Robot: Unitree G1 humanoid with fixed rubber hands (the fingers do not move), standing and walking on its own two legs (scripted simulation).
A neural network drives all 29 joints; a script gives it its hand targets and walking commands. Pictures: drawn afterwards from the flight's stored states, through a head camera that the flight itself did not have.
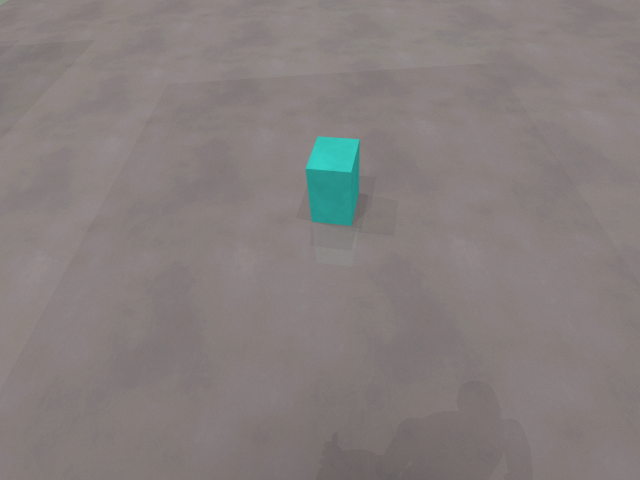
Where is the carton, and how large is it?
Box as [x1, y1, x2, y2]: [306, 137, 359, 225]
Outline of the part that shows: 317,137 306,166 311,219 312,221 351,225 358,193 359,139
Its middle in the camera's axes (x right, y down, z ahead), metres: +0.07 -0.26 +1.66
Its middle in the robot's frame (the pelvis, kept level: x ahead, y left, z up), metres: +1.36 -0.05 -0.61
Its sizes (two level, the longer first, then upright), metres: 0.219 0.179 0.295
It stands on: the floor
